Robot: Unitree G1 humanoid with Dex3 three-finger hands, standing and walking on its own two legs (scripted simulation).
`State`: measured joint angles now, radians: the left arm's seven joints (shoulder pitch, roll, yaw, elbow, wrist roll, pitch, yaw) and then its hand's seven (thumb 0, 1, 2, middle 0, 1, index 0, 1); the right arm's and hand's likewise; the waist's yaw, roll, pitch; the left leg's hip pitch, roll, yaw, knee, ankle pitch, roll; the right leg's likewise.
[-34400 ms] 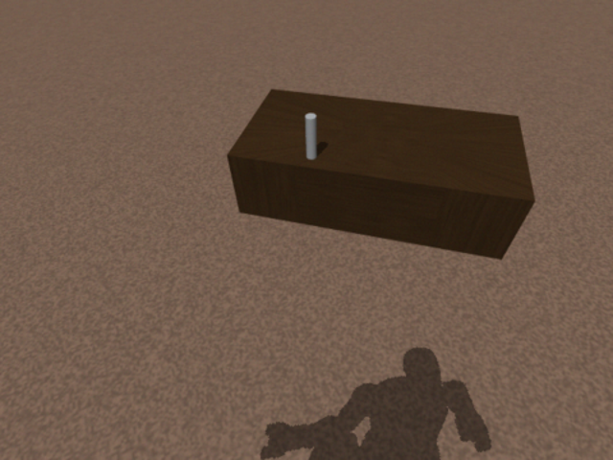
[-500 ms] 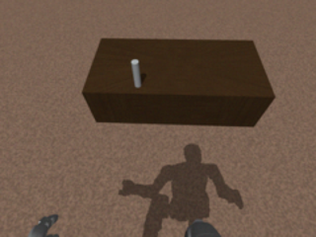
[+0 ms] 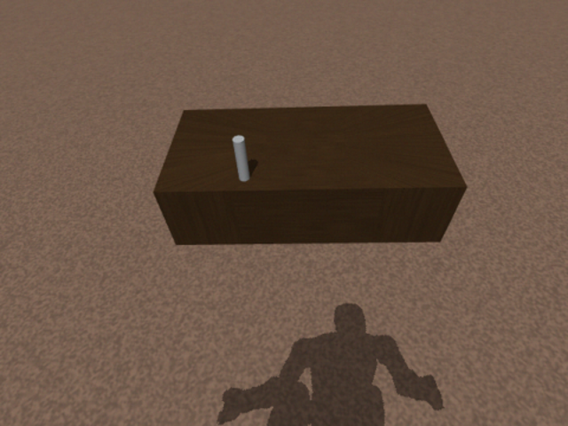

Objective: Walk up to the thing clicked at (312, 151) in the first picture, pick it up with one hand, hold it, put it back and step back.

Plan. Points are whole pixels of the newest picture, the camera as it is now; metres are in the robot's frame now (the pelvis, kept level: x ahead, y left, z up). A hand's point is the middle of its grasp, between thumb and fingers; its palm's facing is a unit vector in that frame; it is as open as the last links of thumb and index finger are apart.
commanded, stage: step back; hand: left
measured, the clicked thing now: (241, 159) +1.06 +0.19 -0.34
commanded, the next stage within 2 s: stand in 0.66 s
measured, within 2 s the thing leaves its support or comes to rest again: neither
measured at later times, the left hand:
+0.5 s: hand out of the picture +0.12 +0.26 -0.15, palm faces +0.03 -0.93 -0.36, open 7.4 cm
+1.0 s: hand out of the picture +0.10 +0.25 -0.14, palm faces -0.02 -0.94 -0.34, open 7.4 cm
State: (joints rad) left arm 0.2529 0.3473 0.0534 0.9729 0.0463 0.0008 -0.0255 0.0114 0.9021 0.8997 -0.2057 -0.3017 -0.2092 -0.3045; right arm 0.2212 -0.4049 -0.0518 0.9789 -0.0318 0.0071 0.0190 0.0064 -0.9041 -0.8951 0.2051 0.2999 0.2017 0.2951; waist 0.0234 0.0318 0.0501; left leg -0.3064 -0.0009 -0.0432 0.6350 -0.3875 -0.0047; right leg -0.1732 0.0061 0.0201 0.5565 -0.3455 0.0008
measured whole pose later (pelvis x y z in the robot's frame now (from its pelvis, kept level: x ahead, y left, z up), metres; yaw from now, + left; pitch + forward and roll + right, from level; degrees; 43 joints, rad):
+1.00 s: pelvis +0.02 +0.00 +0.02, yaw +0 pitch -3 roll +0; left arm 0.08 0.34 0.01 1.11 0.01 0.00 -0.01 0.01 0.91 0.90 -0.20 -0.30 -0.21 -0.30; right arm 0.04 -0.34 0.00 1.09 -0.01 0.00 0.01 0.01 -0.90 -0.89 0.21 0.30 0.20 0.30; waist 0.01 0.01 0.09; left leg -0.16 0.00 -0.03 0.39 -0.17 0.00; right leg -0.04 -0.02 0.01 0.35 -0.25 0.02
